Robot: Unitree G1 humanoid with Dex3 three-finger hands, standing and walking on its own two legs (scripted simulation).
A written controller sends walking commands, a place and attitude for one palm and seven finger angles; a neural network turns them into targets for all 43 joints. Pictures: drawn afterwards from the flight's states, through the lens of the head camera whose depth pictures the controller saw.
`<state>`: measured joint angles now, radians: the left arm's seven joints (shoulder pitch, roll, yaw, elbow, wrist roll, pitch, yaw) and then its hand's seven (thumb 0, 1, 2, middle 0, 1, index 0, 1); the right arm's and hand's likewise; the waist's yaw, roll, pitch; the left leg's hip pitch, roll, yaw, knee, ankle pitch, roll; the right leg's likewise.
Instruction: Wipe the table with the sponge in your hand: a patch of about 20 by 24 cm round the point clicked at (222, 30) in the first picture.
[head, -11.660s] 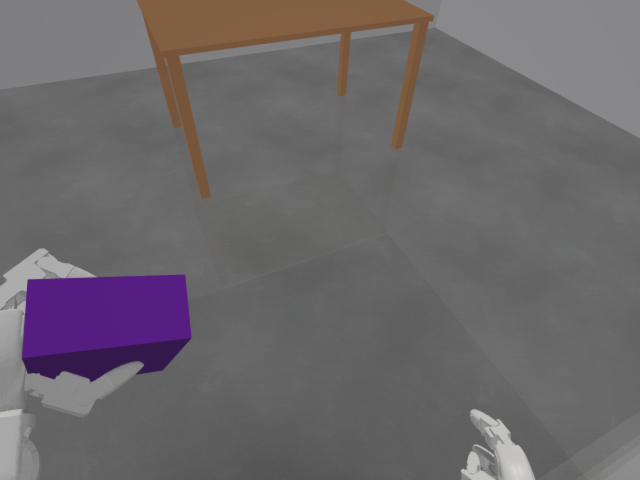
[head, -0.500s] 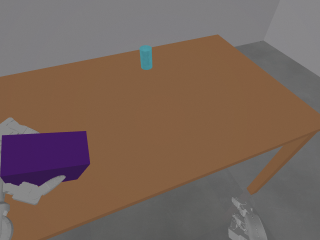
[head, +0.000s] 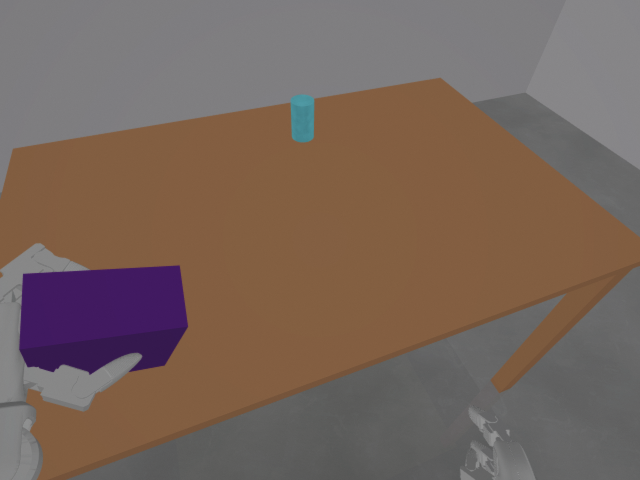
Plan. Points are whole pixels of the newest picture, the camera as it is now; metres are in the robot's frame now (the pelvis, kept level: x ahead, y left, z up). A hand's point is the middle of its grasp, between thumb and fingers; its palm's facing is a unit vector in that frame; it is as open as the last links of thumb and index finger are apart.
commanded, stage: look again from close up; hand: left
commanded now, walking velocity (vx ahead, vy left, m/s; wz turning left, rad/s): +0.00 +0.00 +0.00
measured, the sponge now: (129, 325) +0.23 +0.21 +0.13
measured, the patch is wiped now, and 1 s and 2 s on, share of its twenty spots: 0.00 0.00 0.00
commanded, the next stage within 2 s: shuffle to correct the standing spot in 0.34 s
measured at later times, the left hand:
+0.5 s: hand (32, 292) +0.24 +0.31 +0.16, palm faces +0.39 -0.84 -0.37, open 10.1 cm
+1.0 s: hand (82, 340) +0.20 +0.23 +0.16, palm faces +0.30 -0.83 -0.47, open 10.1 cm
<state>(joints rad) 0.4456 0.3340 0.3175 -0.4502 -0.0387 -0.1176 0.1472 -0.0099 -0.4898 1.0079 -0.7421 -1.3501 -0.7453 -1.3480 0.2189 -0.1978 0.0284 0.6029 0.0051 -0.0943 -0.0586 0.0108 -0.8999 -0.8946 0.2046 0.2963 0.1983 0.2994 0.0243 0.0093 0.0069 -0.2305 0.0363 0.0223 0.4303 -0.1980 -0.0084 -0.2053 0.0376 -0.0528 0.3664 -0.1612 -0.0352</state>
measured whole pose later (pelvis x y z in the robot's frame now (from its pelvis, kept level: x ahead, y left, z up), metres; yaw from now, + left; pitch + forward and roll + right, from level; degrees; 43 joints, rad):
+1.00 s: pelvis -0.03 +0.00 -0.01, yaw -1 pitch +2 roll +0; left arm 0.46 0.41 0.41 -0.57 -0.06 -0.31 0.07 -0.01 -0.49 1.01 -0.74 -1.35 -0.74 -1.35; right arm 0.16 -0.20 -0.02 0.56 -0.01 -0.14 -0.02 0.01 -0.90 -0.89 0.21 0.30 0.20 0.30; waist 0.03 -0.02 0.10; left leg -0.45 0.01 0.00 0.80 -0.38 -0.01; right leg -0.38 0.03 -0.08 0.56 -0.22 -0.07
